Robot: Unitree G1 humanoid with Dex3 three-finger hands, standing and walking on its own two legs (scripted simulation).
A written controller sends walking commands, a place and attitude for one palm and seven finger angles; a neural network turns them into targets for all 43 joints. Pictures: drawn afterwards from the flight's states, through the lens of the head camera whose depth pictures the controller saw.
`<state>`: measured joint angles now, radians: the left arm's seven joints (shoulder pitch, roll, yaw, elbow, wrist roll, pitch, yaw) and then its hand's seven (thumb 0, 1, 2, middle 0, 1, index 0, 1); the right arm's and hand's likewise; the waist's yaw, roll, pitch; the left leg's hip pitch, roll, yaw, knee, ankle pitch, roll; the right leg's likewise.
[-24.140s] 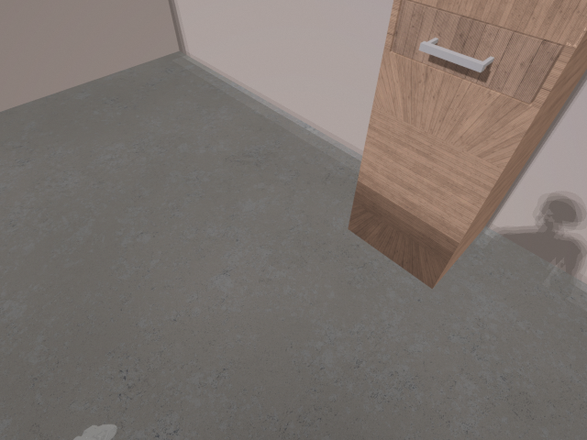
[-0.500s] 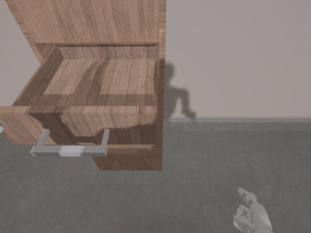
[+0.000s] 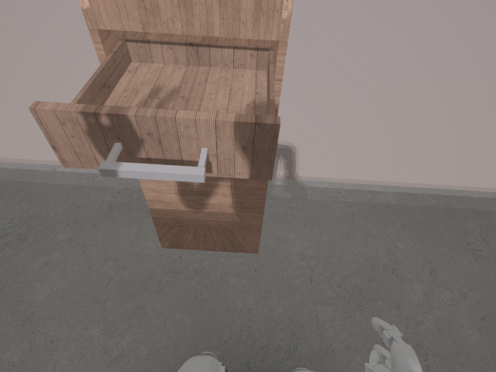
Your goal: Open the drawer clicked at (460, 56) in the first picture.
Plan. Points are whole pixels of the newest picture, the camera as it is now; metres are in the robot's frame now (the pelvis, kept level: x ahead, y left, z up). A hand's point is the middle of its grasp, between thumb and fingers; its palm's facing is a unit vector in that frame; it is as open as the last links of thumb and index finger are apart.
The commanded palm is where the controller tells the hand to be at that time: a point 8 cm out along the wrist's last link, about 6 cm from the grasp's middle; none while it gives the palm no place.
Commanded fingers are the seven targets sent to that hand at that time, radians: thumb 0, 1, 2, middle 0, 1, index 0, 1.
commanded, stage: step back with the hand held close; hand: left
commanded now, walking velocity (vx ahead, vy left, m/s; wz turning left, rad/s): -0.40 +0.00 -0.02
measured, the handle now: (156, 162) +0.40 +0.18 +0.13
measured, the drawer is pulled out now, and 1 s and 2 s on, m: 0.30 0.30 0.30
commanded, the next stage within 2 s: stop stepping back and stand still in 0.18 s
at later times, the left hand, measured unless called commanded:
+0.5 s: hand out of the picture +0.08 +0.24 +0.33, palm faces +0.57 -0.73 -0.38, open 7.4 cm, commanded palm +0.01 +0.29 +0.32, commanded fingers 0.00 0.90 0.90 -0.20 -0.30 -0.20 -0.30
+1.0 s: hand out of the picture +0.05 +0.26 +0.32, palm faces +0.58 -0.74 -0.34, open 7.4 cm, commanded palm -0.02 +0.30 +0.32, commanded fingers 0.00 0.90 0.90 -0.20 -0.30 -0.20 -0.30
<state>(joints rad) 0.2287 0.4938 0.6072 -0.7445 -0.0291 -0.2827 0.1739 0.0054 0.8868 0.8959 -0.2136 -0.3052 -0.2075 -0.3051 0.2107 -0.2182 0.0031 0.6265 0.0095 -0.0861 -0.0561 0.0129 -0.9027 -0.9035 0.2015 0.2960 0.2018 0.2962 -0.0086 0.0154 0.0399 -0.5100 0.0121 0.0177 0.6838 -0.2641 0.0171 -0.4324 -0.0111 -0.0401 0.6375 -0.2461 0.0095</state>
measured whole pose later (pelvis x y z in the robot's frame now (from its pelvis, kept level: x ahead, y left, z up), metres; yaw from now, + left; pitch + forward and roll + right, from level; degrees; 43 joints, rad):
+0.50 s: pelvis -0.13 +0.01 +0.01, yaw -1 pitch +0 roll -2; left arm 0.21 0.57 0.66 -0.73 -0.05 -0.28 0.14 0.00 0.88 0.90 -0.22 -0.31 -0.21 -0.31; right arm 0.20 -0.20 0.00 0.65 0.01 -0.12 -0.06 0.01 -0.90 -0.90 0.20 0.30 0.20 0.30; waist -0.01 -0.02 0.02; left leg -0.42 0.00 0.01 0.58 -0.18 0.04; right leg -0.27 0.02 0.02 0.64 -0.43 0.01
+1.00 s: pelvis -0.16 +0.02 +0.01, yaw -1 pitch -1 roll +0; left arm 0.27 0.47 0.59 -0.62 -0.05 -0.24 0.17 0.00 0.89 0.90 -0.21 -0.30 -0.20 -0.30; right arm 0.26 -0.24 -0.01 0.67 0.02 -0.08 -0.07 0.01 -0.90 -0.90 0.20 0.30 0.20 0.30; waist -0.02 0.02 -0.04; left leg -0.33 0.06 0.07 0.59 -0.24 0.00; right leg -0.21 0.02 -0.07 0.58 -0.37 -0.04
